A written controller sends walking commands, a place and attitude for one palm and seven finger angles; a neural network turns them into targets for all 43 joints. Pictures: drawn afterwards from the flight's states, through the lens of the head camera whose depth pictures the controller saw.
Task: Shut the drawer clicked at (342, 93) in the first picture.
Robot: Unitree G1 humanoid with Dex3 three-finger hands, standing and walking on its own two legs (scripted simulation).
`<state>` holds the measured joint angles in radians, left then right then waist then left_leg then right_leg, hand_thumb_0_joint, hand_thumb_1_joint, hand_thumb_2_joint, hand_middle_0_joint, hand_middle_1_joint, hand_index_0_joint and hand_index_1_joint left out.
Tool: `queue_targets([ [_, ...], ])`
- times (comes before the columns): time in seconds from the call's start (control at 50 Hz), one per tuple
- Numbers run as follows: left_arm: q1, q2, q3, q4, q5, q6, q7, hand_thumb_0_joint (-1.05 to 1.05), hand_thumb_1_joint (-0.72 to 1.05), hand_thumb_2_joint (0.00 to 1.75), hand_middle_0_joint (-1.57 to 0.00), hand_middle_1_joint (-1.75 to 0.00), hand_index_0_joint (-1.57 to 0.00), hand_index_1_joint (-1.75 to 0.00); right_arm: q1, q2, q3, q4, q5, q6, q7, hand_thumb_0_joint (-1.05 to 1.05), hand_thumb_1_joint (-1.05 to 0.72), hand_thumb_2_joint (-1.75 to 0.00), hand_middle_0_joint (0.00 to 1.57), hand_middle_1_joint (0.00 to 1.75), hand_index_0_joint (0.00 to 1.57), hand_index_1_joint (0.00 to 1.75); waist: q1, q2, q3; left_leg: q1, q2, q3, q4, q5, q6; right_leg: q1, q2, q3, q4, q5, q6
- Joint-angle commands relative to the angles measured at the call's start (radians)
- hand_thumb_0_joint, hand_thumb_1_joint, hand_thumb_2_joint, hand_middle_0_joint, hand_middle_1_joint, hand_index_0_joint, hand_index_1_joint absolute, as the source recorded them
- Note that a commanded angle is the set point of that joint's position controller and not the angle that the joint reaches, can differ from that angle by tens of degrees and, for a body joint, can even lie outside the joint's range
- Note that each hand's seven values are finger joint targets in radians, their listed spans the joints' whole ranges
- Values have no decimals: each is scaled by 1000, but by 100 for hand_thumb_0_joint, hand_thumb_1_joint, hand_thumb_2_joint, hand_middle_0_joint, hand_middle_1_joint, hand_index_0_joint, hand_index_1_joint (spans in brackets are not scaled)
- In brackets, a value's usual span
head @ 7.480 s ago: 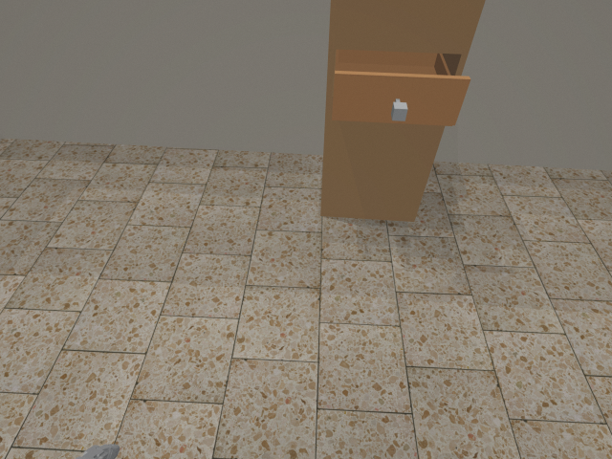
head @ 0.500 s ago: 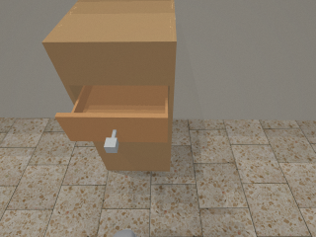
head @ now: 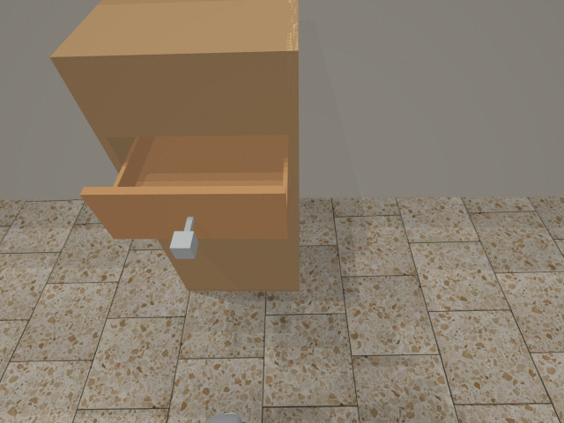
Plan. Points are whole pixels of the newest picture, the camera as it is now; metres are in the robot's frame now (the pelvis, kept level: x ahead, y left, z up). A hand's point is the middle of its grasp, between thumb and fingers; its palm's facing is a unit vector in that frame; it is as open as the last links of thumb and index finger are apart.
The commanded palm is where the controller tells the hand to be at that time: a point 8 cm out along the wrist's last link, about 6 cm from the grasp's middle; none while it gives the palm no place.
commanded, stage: come to a stop and stand still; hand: left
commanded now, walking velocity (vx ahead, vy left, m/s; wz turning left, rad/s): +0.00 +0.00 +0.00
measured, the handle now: (186, 236) +0.44 +0.22 -0.07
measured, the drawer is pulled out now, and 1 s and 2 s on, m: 0.16 0.16 0.16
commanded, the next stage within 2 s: look again from close up in 0.60 s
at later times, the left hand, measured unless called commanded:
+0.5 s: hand out of the picture -0.03 +0.14 -0.15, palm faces +0.07 -0.98 -0.20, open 7.3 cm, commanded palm none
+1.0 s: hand out of the picture -0.06 +0.16 -0.17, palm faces +0.06 -0.99 -0.16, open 7.4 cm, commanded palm none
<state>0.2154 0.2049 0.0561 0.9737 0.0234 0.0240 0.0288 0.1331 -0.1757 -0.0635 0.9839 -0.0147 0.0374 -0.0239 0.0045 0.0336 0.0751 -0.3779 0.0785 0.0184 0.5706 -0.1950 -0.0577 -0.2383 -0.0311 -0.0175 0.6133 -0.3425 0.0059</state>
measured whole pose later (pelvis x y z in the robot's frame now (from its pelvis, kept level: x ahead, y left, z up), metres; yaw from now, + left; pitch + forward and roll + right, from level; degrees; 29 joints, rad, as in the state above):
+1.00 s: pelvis -0.05 +0.01 +0.01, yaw +2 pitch -3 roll +0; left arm 0.33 0.13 -0.01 1.09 0.02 -0.01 0.04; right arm 0.33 -0.14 0.01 1.06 -0.02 0.00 -0.02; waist -0.01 0.00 -0.01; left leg -0.22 -0.01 0.02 0.53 -0.26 0.03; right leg -0.22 -0.02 -0.06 0.50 -0.24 -0.01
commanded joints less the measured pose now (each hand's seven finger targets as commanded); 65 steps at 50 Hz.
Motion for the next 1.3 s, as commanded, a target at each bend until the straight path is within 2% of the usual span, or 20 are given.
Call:
queue_targets([
  [0.0, 41, 173, 25, -40, 8, -21, 6, 0, 90, 90, -20, -30, -20, -30, -10, -55, -15, -85, 1, 17, 4, 0, -90, -90, 20, 30, 20, 30, 12, -303, -38, 19, -44, -56, 241, -326, 40, -149, -296, 309, -377, 164, -175],
  [0.06, -33, 117, 10, -35, 4, -25, 4, 0, 90, 90, -20, -30, -20, -30, 74, -57, -10, -11, 2, 2, 6, 0, -90, -90, 20, 30, 20, 30, -29, -210, 18, 16, -44, -26, 288, -234, 42, -102, -197, 165, -310, 325, -165],
  [0.14, 45, 106, 4, 14, -7, -34, 9, 0, 90, 90, -20, -30, -20, -30, 103, -42, 13, 28, 8, -17, -4, 0, -90, -90, 20, 30, 20, 30, 0, -179, -59, 101, -43, 2, -1, -162, 28, 78, -177, 128, -230, 537, -154],
  [0.18, 49, 88, -7, 43, -19, -36, 10, 0, 90, 90, -20, -30, -20, -30, 152, -47, 23, 67, 6, -31, -11, 0, -90, -90, 20, 30, 20, 30, -13, -136, -93, 238, -25, -28, -180, 49, 38, 58, -148, 124, -205, 481, -104],
  [0.2, 59, 66, -11, 51, -22, -37, 8, 0, 90, 90, -20, -30, -20, -30, 159, -62, 24, 82, 5, -40, -13, 0, -90, -90, 20, 30, 20, 30, -1, -62, -99, 283, 22, -73, -197, 210, 55, 46, -104, 94, -198, 431, -71],
  [0.22, 65, 53, -14, 55, -23, -35, 9, 0, 90, 90, -20, -30, -20, -30, 148, -81, 26, 88, 2, -42, -16, 0, -90, -90, 20, 30, 20, 30, 10, -27, -92, 282, 52, -76, -184, 247, 61, 39, -84, 90, -224, 368, -49],
  [0.26, 46, 60, -17, 81, -24, -31, 9, 0, 90, 90, -20, -30, -20, -30, 146, -66, 35, 120, 3, -46, -19, 0, -90, -90, 20, 30, 20, 30, 8, 77, -83, 239, 51, -78, -203, 222, 63, 89, -77, 66, -236, 314, -38],
  [0.36, 61, 57, -24, 117, -23, -26, 4, 0, 90, 90, -20, -30, -20, -30, 172, -47, 42, 138, 0, -33, -17, 0, -90, -90, 20, 30, 20, 30, 6, 2, 33, 173, 13, -58, -253, -30, 54, 37, -74, 100, -345, 60, -40],
  [0.44, 79, 48, -23, 123, -20, -28, 3, 0, 90, 90, -20, -30, -20, -30, 218, -38, 41, 145, -3, -29, -15, 0, -90, -90, 20, 30, 20, 30, -4, -57, 41, 188, -3, -41, -236, -49, 55, -10, -81, 116, -387, -45, -38],
  [0.66, 156, 3, -26, 144, -19, -39, 7, 0, 90, 90, -20, -30, -20, -30, 277, -4, 47, 156, -1, -38, -18, 0, -90, -90, 20, 30, 20, 30, -8, -51, 37, 181, -3, -43, -228, -23, 61, -38, -75, 109, -366, -21, -44],
  [0.68, 250, 39, -32, 160, 3, -76, 44, 0, 90, 90, -20, -30, -20, -30, 127, -42, 48, 84, 2, -58, 2, 0, -90, -90, 20, 30, 20, 30, 60, -110, 98, 27, -16, 9, 17, -101, 26, 0, -147, 193, -348, 427, 31],
  [0.7, 236, 82, -36, 150, -1, -88, 39, 0, 90, 90, -20, -30, -20, -30, 162, -20, 56, 35, 11, -52, 3, 0, -90, -90, 20, 30, 20, 30, -13, -127, 36, 79, -23, -6, 12, -123, 40, 42, -217, 191, -319, 707, -8],
  [0.72, 210, 62, -36, 121, -6, -89, 35, 0, 90, 90, -20, -30, -20, -30, 267, 11, 53, 44, 7, -53, 0, 0, -90, -90, 20, 30, 20, 30, -44, -130, -128, 134, -30, -5, 2, -142, 63, 124, -207, 165, -259, 620, -61],
  [0.74, 176, 53, -38, 105, -11, -85, 29, 0, 90, 90, -20, -30, -20, -30, 281, 4, 53, 58, 6, -53, 0, 0, -90, -90, 20, 30, 20, 30, -42, -118, -181, 169, -41, 0, -19, -105, 65, 128, -174, 128, -247, 475, -84],
  [0.76, 166, 41, -38, 99, -13, -80, 25, 0, 90, 90, -20, -30, -20, -30, 281, 2, 53, 64, 4, -54, -1, 0, -90, -90, 20, 30, 20, 30, -41, -81, -165, 191, -42, -5, -55, -64, 64, 89, -149, 119, -250, 339, -89],
  [0.8, 147, 21, -40, 95, -12, -65, 22, 0, 90, 90, -20, -30, -20, -30, 275, -9, 56, 62, -1, -54, -2, 0, -90, -90, 20, 30, 20, 30, -37, -32, -23, 161, -8, -35, -102, -24, 73, -39, -98, 86, -267, 87, -77],
  [0.84, 161, 17, -44, 93, -11, -55, 18, 0, 90, 90, -20, -30, -20, -30, 258, -19, 61, 54, -2, -52, 1, 0, -90, -90, 20, 30, 20, 30, -20, 10, 68, 73, -3, -69, -149, -67, 80, -69, -70, 80, -263, -20, -64],
  [1.02, 188, 3, -50, 76, -7, -42, 8, 0, 90, 90, -20, -30, -20, -30, 247, -74, 57, 36, -5, -65, 0, 0, -90, -90, 20, 30, 20, 30, 3, 16, 52, -25, 29, -165, -302, -234, 108, 37, -45, 23, -183, 76, -39],
  [1.24, 192, 6, -53, 81, -8, -46, 6, 0, 90, 90, -20, -30, -20, -30, 240, -81, 61, 59, 0, -71, 0, 0, -90, -90, 20, 30, 20, 30, 1, -29, 14, 44, 20, -142, -294, -132, 110, 56, -67, 26, -206, 146, -28],
  [1.28, 201, 3, -54, 91, -4, -45, 2, 0, 90, 90, -20, -30, -20, -30, 248, -90, 58, 73, -4, -66, 0, 0, -90, -90, 20, 30, 20, 30, -5, -19, 4, 59, 26, -149, -306, -263, 116, 38, -52, 10, -185, 41, -33],
])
